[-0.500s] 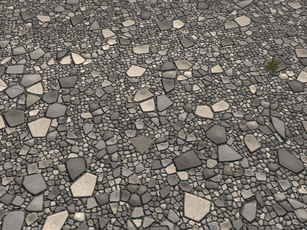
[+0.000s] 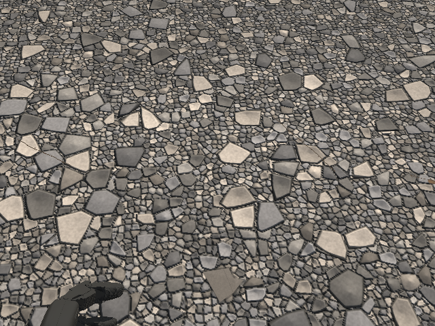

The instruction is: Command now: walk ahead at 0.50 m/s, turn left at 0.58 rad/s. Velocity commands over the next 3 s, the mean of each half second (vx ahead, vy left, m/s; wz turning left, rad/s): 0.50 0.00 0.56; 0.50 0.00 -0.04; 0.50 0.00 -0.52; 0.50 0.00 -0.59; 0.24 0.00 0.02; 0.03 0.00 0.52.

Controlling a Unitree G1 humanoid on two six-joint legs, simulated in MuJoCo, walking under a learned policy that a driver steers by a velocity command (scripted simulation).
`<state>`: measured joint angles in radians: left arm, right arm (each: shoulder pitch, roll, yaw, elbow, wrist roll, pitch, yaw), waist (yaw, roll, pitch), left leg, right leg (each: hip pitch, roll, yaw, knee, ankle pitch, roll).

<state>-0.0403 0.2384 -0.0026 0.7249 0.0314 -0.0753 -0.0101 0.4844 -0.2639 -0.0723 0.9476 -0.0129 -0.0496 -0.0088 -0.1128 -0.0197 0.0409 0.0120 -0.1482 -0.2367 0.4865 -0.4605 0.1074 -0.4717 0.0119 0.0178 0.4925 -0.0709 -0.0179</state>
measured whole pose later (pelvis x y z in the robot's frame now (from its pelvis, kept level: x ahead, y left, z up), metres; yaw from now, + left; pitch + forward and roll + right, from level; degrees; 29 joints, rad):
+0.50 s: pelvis +0.25 +0.03 +0.00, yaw +17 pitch +2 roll -1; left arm 0.42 0.24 0.04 0.91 0.02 -0.07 0.01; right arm 0.00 -0.24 -0.03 0.69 -0.05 -0.01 0.07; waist 0.08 0.01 0.05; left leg -0.51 0.01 0.08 0.59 -0.18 0.12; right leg 0.08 -0.05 -0.26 0.33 -0.41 0.04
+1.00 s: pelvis +0.49 +0.12 +0.01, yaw +12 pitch +1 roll +1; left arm 0.14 0.23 0.04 0.81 0.03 -0.01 -0.05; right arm 0.40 -0.22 -0.03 0.94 -0.02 -0.09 -0.02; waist -0.04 -0.04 0.03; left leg 0.14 -0.08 0.16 0.16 -0.32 0.07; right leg -0.61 -0.04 -0.07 0.67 -0.03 -0.06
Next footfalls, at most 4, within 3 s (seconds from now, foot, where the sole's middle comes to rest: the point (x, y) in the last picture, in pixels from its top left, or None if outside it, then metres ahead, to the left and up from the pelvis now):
0.52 left None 0.38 0.16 -0.76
1.08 right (173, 246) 0.71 0.08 -0.76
1.60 left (123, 175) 1.02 0.25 -0.76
2.12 right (203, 135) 1.19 -0.06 -0.76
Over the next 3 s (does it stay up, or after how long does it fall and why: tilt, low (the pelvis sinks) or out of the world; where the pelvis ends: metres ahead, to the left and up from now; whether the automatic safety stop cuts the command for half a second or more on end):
stays up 1.20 0.05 0.02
